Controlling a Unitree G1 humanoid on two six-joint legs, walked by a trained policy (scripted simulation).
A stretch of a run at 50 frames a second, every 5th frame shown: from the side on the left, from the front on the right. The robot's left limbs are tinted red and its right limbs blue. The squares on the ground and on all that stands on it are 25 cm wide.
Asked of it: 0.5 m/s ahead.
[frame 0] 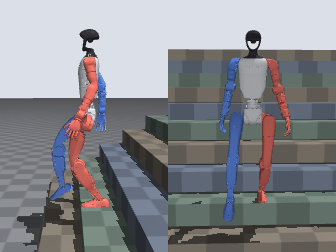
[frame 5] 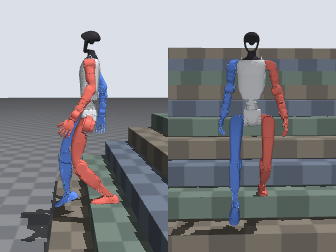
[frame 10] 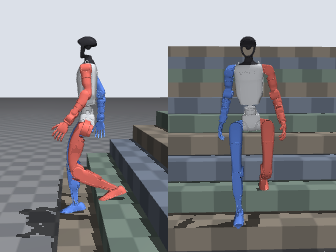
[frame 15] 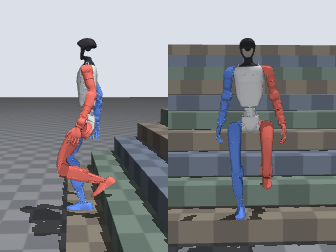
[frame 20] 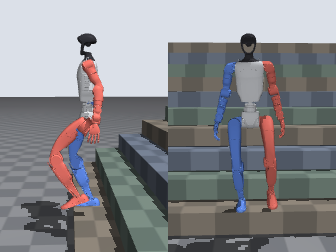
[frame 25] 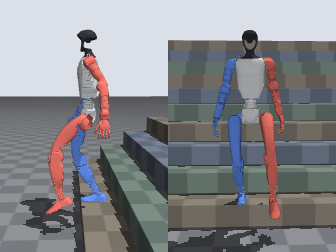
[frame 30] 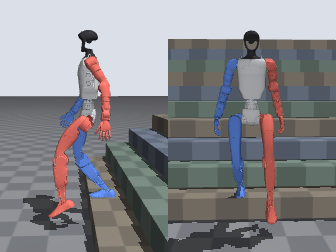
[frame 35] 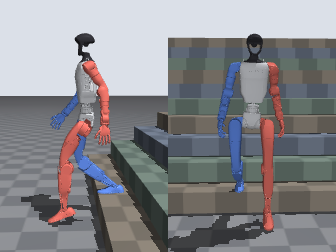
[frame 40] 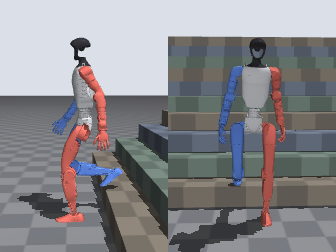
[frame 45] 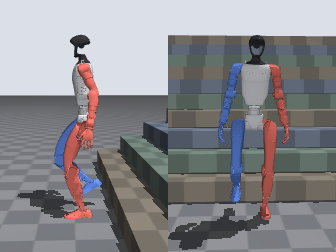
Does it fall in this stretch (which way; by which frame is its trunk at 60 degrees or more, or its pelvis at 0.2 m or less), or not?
no
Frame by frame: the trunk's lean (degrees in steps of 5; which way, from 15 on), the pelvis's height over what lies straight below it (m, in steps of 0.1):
0: 0, 0.7
5: 0, 0.9
10: 0, 0.8
15: 0, 0.8
20: 0, 0.8
25: 0, 0.7
30: 0, 0.9
35: 0, 0.8
40: 5, 0.8
45: 5, 0.8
